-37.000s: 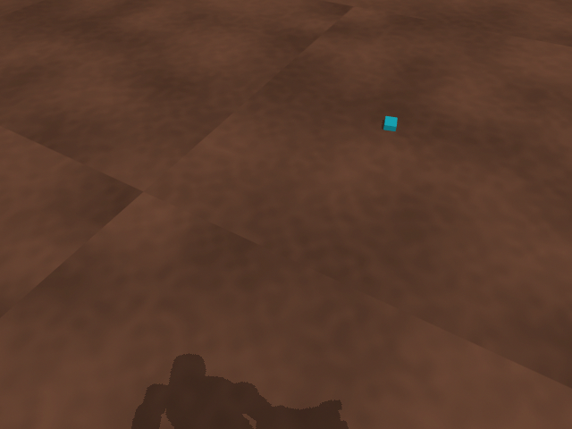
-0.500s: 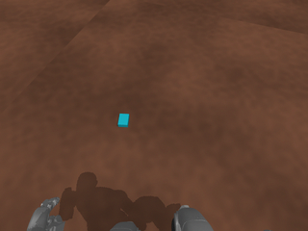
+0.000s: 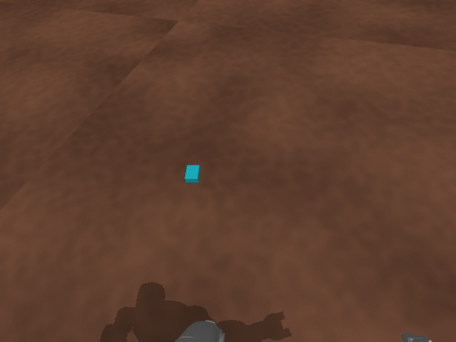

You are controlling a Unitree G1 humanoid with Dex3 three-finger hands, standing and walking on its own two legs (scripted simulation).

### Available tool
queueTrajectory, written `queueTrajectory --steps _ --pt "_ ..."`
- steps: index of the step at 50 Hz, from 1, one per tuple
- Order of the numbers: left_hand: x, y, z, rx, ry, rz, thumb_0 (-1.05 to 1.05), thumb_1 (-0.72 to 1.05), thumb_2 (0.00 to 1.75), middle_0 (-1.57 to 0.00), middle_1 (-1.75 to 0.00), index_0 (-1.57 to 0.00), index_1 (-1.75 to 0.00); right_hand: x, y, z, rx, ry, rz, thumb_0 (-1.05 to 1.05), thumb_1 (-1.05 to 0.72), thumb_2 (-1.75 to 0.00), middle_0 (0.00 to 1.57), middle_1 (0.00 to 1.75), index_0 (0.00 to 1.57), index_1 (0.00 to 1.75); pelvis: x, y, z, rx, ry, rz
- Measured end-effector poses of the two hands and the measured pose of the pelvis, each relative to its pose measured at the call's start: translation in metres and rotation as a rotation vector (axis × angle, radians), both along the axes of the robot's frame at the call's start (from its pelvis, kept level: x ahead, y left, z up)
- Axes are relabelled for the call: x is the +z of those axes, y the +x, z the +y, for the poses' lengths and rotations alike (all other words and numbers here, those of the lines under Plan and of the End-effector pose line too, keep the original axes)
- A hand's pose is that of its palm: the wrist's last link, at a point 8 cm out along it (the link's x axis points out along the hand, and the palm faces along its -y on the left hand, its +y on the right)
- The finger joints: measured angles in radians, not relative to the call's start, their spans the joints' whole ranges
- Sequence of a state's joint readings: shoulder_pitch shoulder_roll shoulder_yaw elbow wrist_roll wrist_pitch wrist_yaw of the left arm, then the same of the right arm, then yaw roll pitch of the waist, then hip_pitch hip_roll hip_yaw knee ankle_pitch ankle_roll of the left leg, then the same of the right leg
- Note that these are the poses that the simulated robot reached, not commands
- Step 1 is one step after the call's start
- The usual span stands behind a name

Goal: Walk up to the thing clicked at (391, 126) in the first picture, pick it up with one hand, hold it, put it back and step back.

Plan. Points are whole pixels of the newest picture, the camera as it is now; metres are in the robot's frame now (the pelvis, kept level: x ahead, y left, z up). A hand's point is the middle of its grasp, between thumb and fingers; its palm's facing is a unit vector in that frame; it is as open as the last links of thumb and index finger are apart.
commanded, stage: step back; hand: left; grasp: from above
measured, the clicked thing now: (192, 173) +1.01 +0.29 -0.74
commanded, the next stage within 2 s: stand in 0.98 s
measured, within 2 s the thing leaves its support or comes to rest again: neither
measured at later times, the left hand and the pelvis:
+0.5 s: hand out of the picture +0.02 +0.27 -0.14, palm faces +0.09 -0.92 -0.37, open 7.4 cm; pelvis -0.01 +0.00 +0.01, yaw +4 degrees
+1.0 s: hand out of the picture +0.11 +0.29 -0.14, palm faces +0.04 -0.93 -0.36, open 7.4 cm; pelvis +0.02 +0.03 +0.01, yaw +2 degrees
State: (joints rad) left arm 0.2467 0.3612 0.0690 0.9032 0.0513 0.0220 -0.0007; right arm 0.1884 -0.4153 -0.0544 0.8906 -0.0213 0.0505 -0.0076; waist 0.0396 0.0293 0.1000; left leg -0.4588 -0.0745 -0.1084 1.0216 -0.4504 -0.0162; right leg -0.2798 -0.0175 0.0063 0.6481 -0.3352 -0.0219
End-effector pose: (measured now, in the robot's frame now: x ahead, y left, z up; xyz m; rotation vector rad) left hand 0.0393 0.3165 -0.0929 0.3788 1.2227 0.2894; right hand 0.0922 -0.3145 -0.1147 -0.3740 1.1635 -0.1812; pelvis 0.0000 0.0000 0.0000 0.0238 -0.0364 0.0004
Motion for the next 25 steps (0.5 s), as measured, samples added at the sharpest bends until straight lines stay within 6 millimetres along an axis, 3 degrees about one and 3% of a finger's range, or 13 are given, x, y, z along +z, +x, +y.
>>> queueTrajectory --steps 6,11,19,25 --pt "-0.006 -0.024 0.019 0.038 0.003 -0.051 0.0 0.9 0.9 -0.21 -0.3 -0.21 -0.3 -0.006 -0.042 0.012 0.021 0.004 0.088 0.01 -0.9 -0.9 0.2 0.3 0.2 0.3 -0.005 -0.02 0.007 0.058 0.008 -0.011" --pt "-0.008 -0.036 0.02 0.052 -0.03 -0.022 0.0 0.9 0.9 -0.21 -0.3 -0.21 -0.3 0.002 -0.058 0.022 0.011 0.026 0.064 0.01 -0.9 -0.9 0.21 0.3 0.2 0.3 0.002 -0.026 0.008 0.055 0.003 -0.01" --pt "-0.011 -0.036 -0.002 0.039 -0.044 -0.035 0.0 0.9 0.9 -0.21 -0.3 -0.21 -0.3 0.0 -0.045 0.011 0.001 0.036 0.032 0.01 -0.9 -0.9 0.21 0.3 0.2 0.3 0.001 -0.023 -0.006 0.045 -0.038 -0.015" --pt "-0.006 -0.036 -0.007 0.068 -0.064 -0.045 0.0 0.9 0.9 -0.21 -0.3 -0.21 -0.3 0.007 -0.021 0.01 0.041 0.018 0.031 0.01 -0.9 -0.9 0.21 0.3 0.2 0.3 0.007 -0.014 0.001 0.061 -0.029 -0.008"
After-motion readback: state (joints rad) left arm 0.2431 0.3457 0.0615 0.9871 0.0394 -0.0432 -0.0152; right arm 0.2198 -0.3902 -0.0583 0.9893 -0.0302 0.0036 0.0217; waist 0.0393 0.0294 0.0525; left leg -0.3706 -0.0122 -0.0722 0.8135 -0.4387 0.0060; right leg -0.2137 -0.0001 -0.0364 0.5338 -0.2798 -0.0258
